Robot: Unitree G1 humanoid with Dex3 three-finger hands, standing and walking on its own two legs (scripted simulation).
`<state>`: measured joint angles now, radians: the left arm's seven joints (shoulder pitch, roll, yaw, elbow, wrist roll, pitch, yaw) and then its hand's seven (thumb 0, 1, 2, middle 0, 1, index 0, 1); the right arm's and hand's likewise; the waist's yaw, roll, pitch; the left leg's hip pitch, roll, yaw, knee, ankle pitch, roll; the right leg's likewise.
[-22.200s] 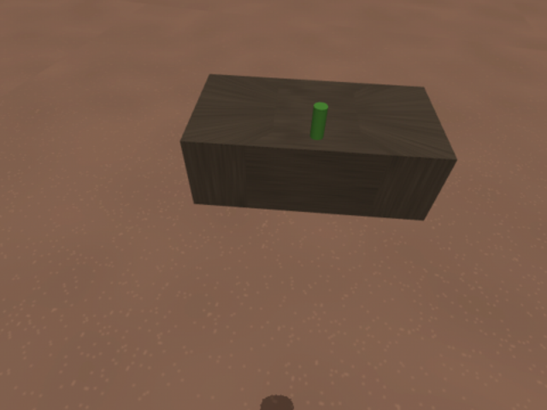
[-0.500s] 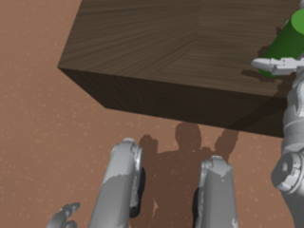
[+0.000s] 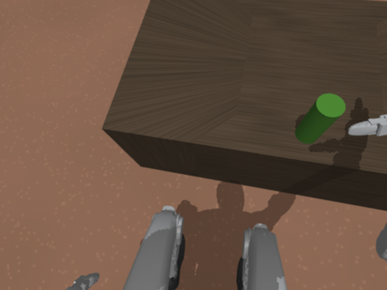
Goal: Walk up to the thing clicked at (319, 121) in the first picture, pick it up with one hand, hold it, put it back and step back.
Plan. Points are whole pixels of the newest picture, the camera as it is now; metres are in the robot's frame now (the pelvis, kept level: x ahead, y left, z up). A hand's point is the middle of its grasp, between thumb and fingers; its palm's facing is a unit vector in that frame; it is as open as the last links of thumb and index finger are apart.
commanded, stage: home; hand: right
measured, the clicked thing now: (317, 121) +0.52 -0.22 -0.11
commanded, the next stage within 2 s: none
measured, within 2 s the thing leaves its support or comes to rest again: neither
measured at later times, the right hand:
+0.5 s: hand out of the picture +0.39 -0.26 +0.06, palm faces +0.22 +0.92 -0.34, open 17.4 cm
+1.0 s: hand (351, 261) +0.22 -0.17 +0.08, palm faces +0.20 +0.95 -0.25, open 17.5 cm
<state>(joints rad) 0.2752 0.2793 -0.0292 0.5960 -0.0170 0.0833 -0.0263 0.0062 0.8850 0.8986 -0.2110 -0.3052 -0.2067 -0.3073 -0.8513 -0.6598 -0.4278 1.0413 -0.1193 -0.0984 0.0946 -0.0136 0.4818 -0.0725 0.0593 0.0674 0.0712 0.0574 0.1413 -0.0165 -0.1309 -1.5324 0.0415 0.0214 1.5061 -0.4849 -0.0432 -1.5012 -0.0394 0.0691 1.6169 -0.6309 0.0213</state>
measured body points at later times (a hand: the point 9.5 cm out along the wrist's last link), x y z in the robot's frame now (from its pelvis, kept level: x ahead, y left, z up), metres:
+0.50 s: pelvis +0.06 +0.00 +0.14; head +0.14 -0.02 +0.59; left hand +0.11 +0.27 +0.03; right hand +0.37 -0.31 +0.09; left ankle +0.10 +0.15 -0.54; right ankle +0.05 -0.13 -0.54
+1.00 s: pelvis +0.07 +0.02 +0.16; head +0.09 +0.01 +0.61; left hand +0.28 +0.23 +0.09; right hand +0.21 -0.22 +0.10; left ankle +0.10 +0.15 -0.54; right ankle +0.05 -0.13 -0.54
